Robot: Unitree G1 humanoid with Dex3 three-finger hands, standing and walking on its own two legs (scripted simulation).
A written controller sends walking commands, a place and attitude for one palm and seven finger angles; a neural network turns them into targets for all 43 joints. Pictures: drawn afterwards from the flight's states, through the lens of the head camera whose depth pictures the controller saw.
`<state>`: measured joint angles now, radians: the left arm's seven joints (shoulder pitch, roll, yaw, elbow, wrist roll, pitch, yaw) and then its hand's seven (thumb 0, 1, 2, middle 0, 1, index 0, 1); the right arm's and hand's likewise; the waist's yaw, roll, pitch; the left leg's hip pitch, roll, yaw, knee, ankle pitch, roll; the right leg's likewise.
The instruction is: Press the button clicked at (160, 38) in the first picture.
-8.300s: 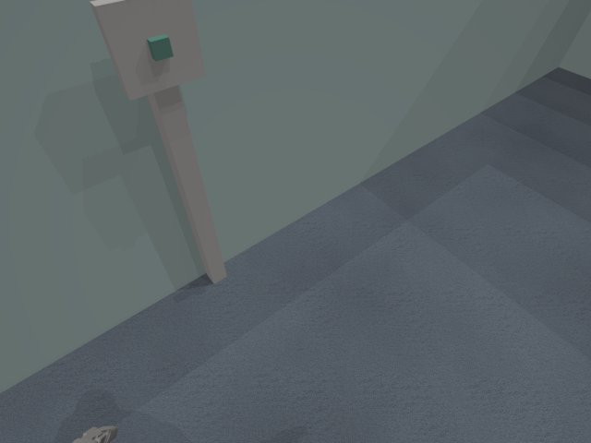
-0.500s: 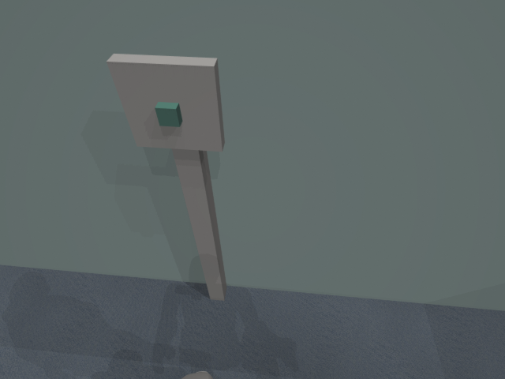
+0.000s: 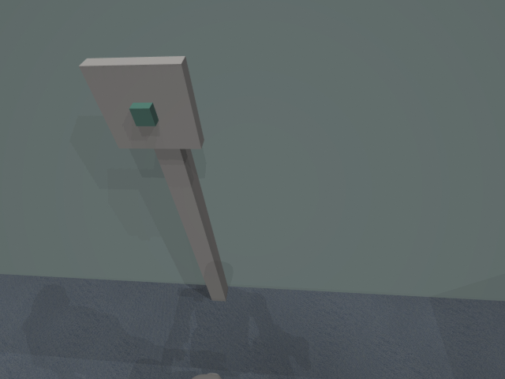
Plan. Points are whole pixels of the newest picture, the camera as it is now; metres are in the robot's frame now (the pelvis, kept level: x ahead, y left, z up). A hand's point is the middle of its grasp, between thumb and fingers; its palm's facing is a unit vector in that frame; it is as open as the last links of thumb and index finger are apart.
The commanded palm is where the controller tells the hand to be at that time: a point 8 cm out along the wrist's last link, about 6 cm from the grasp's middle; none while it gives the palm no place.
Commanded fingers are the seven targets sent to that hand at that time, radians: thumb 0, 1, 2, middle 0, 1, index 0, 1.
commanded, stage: come to a stop and stand still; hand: left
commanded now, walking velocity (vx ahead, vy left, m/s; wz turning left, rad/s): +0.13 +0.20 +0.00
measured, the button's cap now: (145, 113) +0.52 +0.24 +0.17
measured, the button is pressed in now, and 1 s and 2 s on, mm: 0 0 0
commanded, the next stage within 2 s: look again from close up in 0.88 s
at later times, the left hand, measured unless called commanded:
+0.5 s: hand out of the picture -0.03 +0.22 -0.17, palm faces +0.08 -0.97 -0.23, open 7.4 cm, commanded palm none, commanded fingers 0.00 0.90 0.90 -0.20 -0.30 -0.20 -0.30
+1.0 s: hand out of the picture +0.03 +0.25 -0.17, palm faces -0.01 -0.98 -0.21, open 7.4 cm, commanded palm none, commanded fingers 0.00 0.90 0.90 -0.20 -0.30 -0.20 -0.30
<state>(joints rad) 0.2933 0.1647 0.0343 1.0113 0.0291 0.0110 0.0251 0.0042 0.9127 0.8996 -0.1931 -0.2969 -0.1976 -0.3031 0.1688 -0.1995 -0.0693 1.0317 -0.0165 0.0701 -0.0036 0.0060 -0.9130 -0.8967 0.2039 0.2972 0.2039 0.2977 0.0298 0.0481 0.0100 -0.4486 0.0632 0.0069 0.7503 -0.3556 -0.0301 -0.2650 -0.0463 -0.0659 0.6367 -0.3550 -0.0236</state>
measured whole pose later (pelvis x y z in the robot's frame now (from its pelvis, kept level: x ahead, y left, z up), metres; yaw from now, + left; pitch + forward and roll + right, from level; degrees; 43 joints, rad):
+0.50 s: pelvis -0.01 +0.04 +0.00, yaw +1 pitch -1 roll +0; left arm 0.31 0.16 0.01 1.07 0.02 0.01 0.05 0.01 0.91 0.90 -0.20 -0.30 -0.20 -0.30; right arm 0.24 -0.19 -0.02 0.98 -0.01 0.00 -0.02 0.01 -0.93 -0.90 0.20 0.30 0.20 0.30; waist 0.02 0.02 0.03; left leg -0.21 0.01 0.05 0.58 -0.35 0.02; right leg -0.26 -0.07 -0.08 0.57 -0.30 0.02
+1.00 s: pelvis +0.01 +0.07 +0.01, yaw -1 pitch -1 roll +0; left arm 0.25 0.17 -0.01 1.08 0.01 0.01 0.03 0.01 0.91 0.90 -0.19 -0.30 -0.20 -0.30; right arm 0.31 -0.16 0.03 1.08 -0.01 -0.02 -0.02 0.01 -0.91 -0.90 0.20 0.30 0.20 0.30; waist 0.00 0.00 0.05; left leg -0.12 -0.04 0.10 0.46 -0.33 0.06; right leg -0.20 -0.11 -0.03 0.49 -0.27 0.06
